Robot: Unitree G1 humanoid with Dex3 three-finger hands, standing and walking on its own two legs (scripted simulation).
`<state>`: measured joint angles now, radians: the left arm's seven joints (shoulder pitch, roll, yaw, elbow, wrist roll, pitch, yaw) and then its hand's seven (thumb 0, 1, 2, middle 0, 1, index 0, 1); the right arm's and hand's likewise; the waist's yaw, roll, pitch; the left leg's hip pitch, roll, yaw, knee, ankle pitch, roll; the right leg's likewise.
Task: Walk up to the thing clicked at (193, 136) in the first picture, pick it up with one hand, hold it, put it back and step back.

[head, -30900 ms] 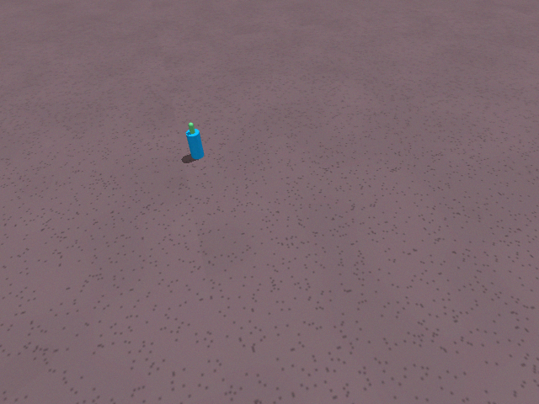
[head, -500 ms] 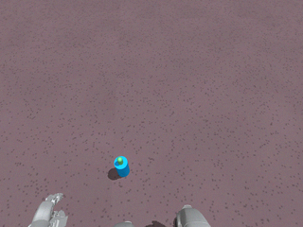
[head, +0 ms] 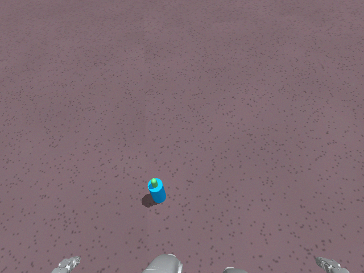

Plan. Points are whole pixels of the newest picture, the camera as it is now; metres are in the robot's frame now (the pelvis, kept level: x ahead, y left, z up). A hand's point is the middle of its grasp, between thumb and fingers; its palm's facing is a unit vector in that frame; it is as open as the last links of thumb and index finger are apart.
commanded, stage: step back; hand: left
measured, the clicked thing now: (156, 188) +0.55 +0.20 -0.65
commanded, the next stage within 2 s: none
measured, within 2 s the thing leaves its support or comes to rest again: neither
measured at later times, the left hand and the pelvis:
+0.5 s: hand out of the picture -0.06 +0.28 -0.16, palm faces -0.05 -0.92 -0.39, open 7.4 cm; pelvis -0.15 +0.01 -0.01, yaw -4 degrees
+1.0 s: hand out of the picture -0.18 +0.25 -0.15, palm faces +0.02 -0.92 -0.38, open 7.4 cm; pelvis -0.31 -0.02 +0.00, yaw +1 degrees
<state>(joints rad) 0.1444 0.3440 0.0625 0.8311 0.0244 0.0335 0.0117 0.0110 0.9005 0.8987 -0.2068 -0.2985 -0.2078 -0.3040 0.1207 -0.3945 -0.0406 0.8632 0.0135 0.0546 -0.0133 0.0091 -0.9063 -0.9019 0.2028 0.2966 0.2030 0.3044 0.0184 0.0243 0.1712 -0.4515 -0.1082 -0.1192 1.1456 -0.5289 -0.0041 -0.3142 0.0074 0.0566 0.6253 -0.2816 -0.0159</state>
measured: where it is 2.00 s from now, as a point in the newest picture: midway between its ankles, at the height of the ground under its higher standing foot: outside the picture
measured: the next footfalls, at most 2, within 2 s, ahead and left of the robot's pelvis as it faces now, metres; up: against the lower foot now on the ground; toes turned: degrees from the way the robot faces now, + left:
left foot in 0.14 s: -0.01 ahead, +0.13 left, +0.00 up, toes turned +0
right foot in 0.56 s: -0.17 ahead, -0.14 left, +0.00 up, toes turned -1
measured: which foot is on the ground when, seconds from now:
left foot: up 0.00-0.12, down 0.14-0.58, up 0.60-0.84, down 0.86-1.00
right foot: down 0.00-0.14, up 0.16-0.54, down 0.56-0.88, up 0.90-1.00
